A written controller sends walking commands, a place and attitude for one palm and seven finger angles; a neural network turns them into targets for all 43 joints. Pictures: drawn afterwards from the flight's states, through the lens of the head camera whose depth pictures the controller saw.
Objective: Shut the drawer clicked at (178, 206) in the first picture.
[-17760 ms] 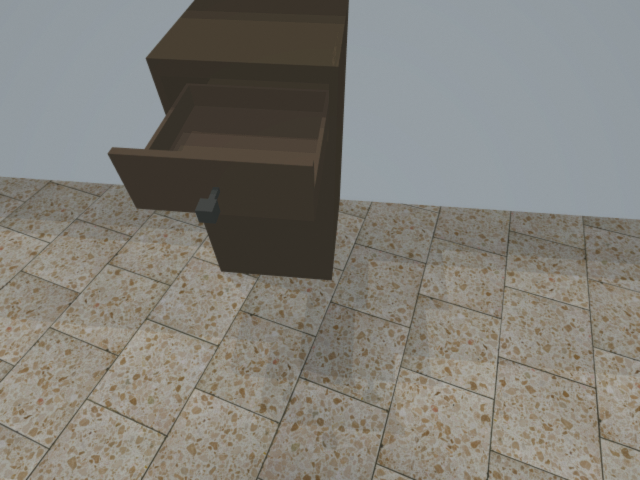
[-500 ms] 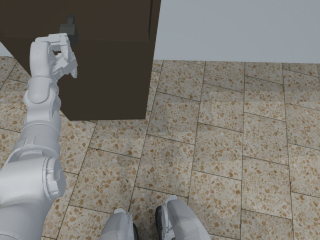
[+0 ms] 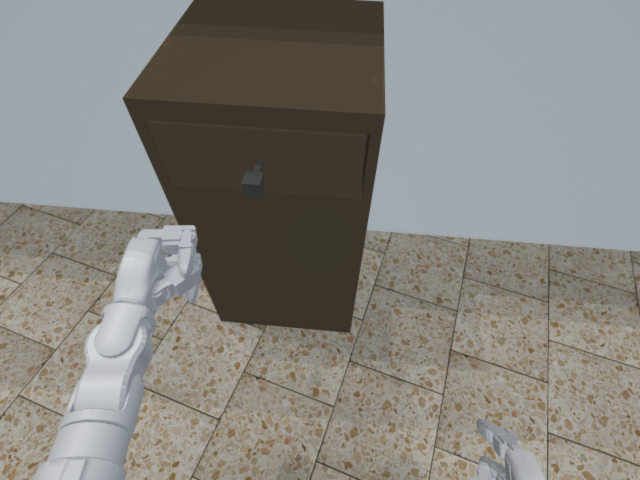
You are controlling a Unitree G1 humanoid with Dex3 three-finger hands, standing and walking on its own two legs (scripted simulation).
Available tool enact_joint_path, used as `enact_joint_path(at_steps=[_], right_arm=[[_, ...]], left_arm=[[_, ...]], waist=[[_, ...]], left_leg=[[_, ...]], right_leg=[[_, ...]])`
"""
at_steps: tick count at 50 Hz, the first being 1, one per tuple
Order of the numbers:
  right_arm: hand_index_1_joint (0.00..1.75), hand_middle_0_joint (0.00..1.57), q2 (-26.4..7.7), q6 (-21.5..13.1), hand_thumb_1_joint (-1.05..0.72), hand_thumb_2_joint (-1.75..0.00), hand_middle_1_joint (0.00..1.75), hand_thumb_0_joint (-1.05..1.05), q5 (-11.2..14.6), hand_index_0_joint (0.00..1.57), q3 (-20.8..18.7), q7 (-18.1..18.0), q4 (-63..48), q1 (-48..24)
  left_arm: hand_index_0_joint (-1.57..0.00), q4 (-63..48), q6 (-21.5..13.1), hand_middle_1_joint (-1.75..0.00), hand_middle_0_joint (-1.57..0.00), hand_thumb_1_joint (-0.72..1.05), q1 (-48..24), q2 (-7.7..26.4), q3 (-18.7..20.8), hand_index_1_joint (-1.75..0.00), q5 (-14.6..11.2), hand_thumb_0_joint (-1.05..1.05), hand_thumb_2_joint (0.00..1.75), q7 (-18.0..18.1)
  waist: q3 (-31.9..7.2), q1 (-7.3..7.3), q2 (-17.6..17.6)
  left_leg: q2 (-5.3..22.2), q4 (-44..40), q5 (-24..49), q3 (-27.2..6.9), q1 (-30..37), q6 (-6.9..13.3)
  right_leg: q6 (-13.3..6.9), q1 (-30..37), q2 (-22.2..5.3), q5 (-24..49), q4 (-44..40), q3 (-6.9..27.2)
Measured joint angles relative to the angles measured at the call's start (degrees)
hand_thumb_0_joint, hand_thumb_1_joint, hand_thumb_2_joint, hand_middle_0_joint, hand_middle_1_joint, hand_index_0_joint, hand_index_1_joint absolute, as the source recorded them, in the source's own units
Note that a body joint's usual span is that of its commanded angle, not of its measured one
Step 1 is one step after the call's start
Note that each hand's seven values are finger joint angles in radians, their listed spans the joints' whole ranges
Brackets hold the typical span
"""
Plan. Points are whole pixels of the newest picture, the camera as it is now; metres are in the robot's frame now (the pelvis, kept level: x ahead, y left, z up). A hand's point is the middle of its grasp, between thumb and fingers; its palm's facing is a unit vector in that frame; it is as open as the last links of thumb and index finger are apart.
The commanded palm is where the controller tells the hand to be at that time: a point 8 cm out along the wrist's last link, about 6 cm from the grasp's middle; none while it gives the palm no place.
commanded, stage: draw the hand back to the body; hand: left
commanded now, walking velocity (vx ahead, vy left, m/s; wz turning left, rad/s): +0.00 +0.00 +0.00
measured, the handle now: (255, 177) +0.61 +0.14 -0.02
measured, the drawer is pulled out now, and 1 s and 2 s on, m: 0.00 0.00 0.00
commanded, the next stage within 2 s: step back with the hand held close in 0.80 s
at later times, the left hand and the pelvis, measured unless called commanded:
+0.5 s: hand (58, 366) +0.20 +0.22 +0.17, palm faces +0.33 -0.89 -0.32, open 3.3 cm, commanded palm +0.14 +0.26 +0.19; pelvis -0.01 -0.01 +0.03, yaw +1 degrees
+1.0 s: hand out of the picture +0.16 +0.22 +0.20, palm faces +0.41 -0.81 -0.41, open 3.3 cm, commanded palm +0.10 +0.26 +0.21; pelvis -0.02 -0.02 +0.03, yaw +1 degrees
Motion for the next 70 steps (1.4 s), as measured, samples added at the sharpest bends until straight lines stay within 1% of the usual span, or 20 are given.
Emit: enact_joint_path(at_steps=[2,5,8,11,15,21,26,32,36,42,46,48,52,54,58,61,63,66,70], right_arm=[[0.30,0.20,0.46,-0.02,-0.91,-0.90,0.30,0.01,-0.05,0.20,0.10,-0.90,-0.10,-0.81],[0.30,0.20,0.89,-0.16,-0.91,-0.90,0.30,0.01,-0.08,0.20,0.78,-2.07,0.11,-2.04],[0.30,0.20,1.29,-0.44,-0.91,-0.90,0.30,0.01,-0.16,0.20,1.59,-2.99,0.72,-3.33],[0.30,0.20,1.51,-1.11,-0.91,-0.90,0.30,0.01,-0.35,0.20,2.15,-3.58,1.26,-4.23],[0.30,0.20,1.43,-2.54,-0.91,-0.90,0.30,0.01,-0.86,0.20,2.47,-3.74,1.90,-4.49],[0.30,0.20,1.39,-4.01,-0.91,-0.90,0.30,0.01,-1.77,0.20,2.35,-3.23,3.28,-4.20],[0.30,0.20,1.29,-4.92,-0.91,-0.90,0.30,0.01,-2.31,0.20,1.80,-2.93,4.37,-3.70],[0.30,0.20,0.85,-6.88,-0.91,-0.90,0.30,0.02,-2.43,0.20,0.98,-2.93,5.18,-2.33],[0.30,0.20,0.60,-7.83,-0.91,-0.90,0.30,0.02,-2.48,0.20,0.49,-3.11,5.83,-2.31],[0.30,0.20,0.93,-8.23,-0.91,-0.90,0.30,0.02,-2.51,0.20,0.43,-3.77,6.38,-3.04],[0.30,0.20,1.17,-9.33,-0.91,-0.90,0.30,0.02,-2.72,0.20,0.65,-3.98,6.63,-2.41],[0.30,0.20,1.13,-9.51,-0.91,-0.90,0.30,0.02,-2.71,0.20,0.79,-4.00,6.31,-1.93],[0.30,0.20,1.14,-8.11,-0.91,-0.90,0.30,0.02,-3.09,0.20,0.47,-3.21,5.50,-2.65],[0.30,0.20,0.89,-7.22,-0.91,-0.90,0.30,0.02,-3.13,0.21,-0.16,-2.85,5.39,-3.26],[0.30,0.20,0.06,-5.36,-0.91,-0.90,0.30,0.02,-2.75,0.21,-1.59,-2.67,5.16,-3.94],[0.30,0.20,-0.13,-4.13,-0.91,-0.90,0.30,0.02,-2.42,0.20,-2.49,-2.96,4.66,-3.75],[0.30,0.20,-0.05,-3.58,-0.91,-0.90,0.30,0.02,-2.31,0.20,-2.83,-3.22,4.12,-3.35],[0.30,0.20,0.21,-3.08,-0.91,-0.90,0.30,0.02,-2.32,0.20,-3.02,-3.60,3.35,-2.96],[0.30,0.20,0.58,-3.28,-0.91,-0.90,0.30,0.02,-2.53,0.20,-2.90,-3.87,2.48,-3.32]], left_arm=[[-1.40,-4.47,2.13,-1.60,-1.40,0.90,3.41,0.07,-1.36,-1.60,1.55,0.02,0.90,3.23],[-1.40,-9.40,4.28,-1.60,-1.40,0.90,7.40,0.22,-2.64,-1.60,2.96,0.02,0.90,6.75],[-1.40,-12.72,6.00,-1.60,-1.40,0.90,9.98,0.48,-2.58,-1.60,3.68,0.02,0.90,9.06],[-1.40,-15.93,7.20,-1.60,-1.40,0.90,12.60,0.79,-1.64,-1.60,3.96,0.02,0.90,10.47],[-1.40,-21.64,7.88,-1.60,-1.40,0.90,17.42,1.04,-0.48,-1.60,3.99,0.02,0.90,11.35],[-1.40,-30.94,7.61,-1.60,-1.40,0.90,25.93,1.60,1.84,-1.60,3.94,0.02,0.90,11.44],[-1.40,-37.19,7.55,-1.60,-1.40,0.90,32.46,2.49,5.02,-1.60,3.88,0.01,0.90,11.57],[-1.40,-44.73,6.82,-1.60,-1.40,0.89,39.64,4.18,9.14,-1.60,3.84,0.02,0.90,12.16],[-1.40,-46.22,5.49,-1.60,-1.40,0.89,41.11,4.21,10.53,-1.60,4.04,0.01,0.90,12.44],[-1.41,-42.71,5.58,-1.60,-1.40,0.89,38.77,2.15,8.99,-1.60,4.29,0.01,0.90,12.65],[-1.40,-42.75,5.97,-1.60,-1.40,0.89,38.92,2.29,8.06,-1.60,4.55,0.01,0.90,12.95],[-1.40,-43.52,5.34,-1.60,-1.41,0.89,39.12,2.81,8.55,-1.60,4.68,0.02,0.90,12.84],[-1.41,-43.96,0.86,-1.60,-1.41,0.89,39.11,4.24,13.34,-1.60,5.00,0.02,0.90,13.15],[-1.40,-43.68,-0.43,-1.60,-1.41,0.89,39.37,4.10,14.25,-1.60,5.03,0.01,0.90,13.24],[-1.40,-43.21,-0.98,-1.60,-1.40,0.89,41.52,3.40,12.81,-1.60,5.31,0.01,0.90,12.94],[-1.40,-44.13,-0.54,-1.60,-1.40,0.89,43.70,4.13,11.84,-1.60,5.61,0.01,0.90,12.61],[-1.40,-45.57,-0.27,-1.60,-1.40,0.89,44.87,5.27,12.07,-1.60,5.76,0.01,0.90,12.51],[-1.40,-47.79,-0.32,-1.60,-1.40,0.89,45.70,7.02,13.46,-1.60,5.88,0.01,0.90,12.63],[-1.40,-49.09,-0.88,-1.60,-1.40,0.89,45.21,7.64,15.19,-1.60,6.16,0.01,0.90,12.88]], waist=[[0.69,0.63,0.13],[1.78,1.61,0.22],[2.99,2.41,0.02],[4.12,2.99,0.08],[5.06,3.63,0.65],[5.84,4.41,1.08],[6.36,4.94,1.24],[5.81,5.69,1.74],[6.03,5.97,2.19],[7.51,5.87,1.80],[7.43,5.61,1.49],[7.16,5.43,1.54],[6.36,3.58,1.67],[6.38,2.77,1.68],[6.67,1.53,1.38],[6.83,0.98,0.58],[6.84,0.97,-0.17],[6.72,1.32,-1.20],[6.39,2.06,-1.80]], left_leg=[[-0.18,-2.42,1.23,0.07,2.85,-0.10],[-0.44,-5.81,2.93,0.02,7.06,-0.02],[-0.63,-8.73,4.43,-0.20,10.94,-0.07],[-0.69,-11.44,5.76,-0.45,14.53,-0.21],[-0.79,-14.89,7.33,-0.70,18.75,-0.32],[-0.74,-18.50,8.90,-0.85,23.08,-0.48],[-0.40,-19.47,9.32,-0.95,24.67,-0.73],[-0.05,-19.51,9.24,-1.04,25.53,-1.04],[-0.09,-19.23,9.28,-1.25,25.78,-1.09],[-0.01,-18.77,9.72,-1.41,25.07,-1.24],[0.26,-18.97,9.75,-1.17,25.23,-1.49],[0.38,-19.09,9.69,-1.05,25.35,-1.54],[0.81,-18.23,9.71,-1.04,22.30,-1.51],[0.77,-18.26,10.04,-0.76,20.81,-1.38],[-0.07,-19.35,11.17,0.17,18.93,-0.84],[-0.83,-19.52,11.68,0.61,17.87,-0.42],[-1.25,-19.00,11.69,0.76,17.16,-0.19],[-1.81,-18.03,11.62,0.96,16.38,0.08],[-2.46,-16.83,11.68,1.55,15.60,0.57]], right_leg=[[0.07,2.75,-0.12,1.05,-2.12,0.20],[0.08,6.87,-0.29,2.55,-5.17,0.34],[-0.01,10.72,-0.41,3.79,-7.83,0.27],[-0.12,14.37,-0.42,5.00,-10.48,0.16],[-0.15,18.58,-0.44,6.39,-13.75,0.10],[-0.30,22.79,-0.30,7.74,-17.04,0.14],[-0.59,24.56,0.07,8.36,-18.42,0.08],[-0.83,25.63,0.42,8.54,-18.95,-0.02],[-0.92,25.94,0.34,8.48,-18.65,-0.25],[-1.19,25.33,0.39,8.89,-18.32,-0.50],[-1.42,25.40,0.68,9.08,-18.56,-0.26],[-1.48,25.50,0.81,9.07,-18.72,-0.14],[-1.59,23.25,1.24,10.04,-19.65,-0.19],[-1.42,21.80,1.19,10.66,-19.94,0.07],[-0.71,18.95,0.37,11.16,-19.25,0.98],[-0.23,17.11,-0.39,10.86,-17.79,1.41],[0.00,16.06,-0.83,10.46,-16.50,1.53],[0.31,14.88,-1.42,9.93,-14.60,1.69],[0.74,13.53,-2.06,9.57,-12.31,2.28]])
